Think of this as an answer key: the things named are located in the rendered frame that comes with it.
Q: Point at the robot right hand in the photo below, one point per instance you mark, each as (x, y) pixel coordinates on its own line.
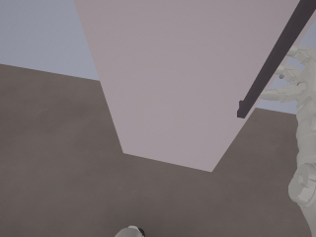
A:
(307, 78)

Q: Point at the left robot shin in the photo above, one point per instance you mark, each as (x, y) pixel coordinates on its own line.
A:
(131, 226)

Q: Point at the robot right forearm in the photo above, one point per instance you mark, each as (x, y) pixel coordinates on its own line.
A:
(306, 130)

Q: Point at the fridge door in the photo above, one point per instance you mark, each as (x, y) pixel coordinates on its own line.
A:
(174, 71)

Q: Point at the handle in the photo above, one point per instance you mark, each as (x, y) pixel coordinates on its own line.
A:
(294, 26)

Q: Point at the robot right upper arm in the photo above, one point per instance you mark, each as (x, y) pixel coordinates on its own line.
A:
(302, 190)

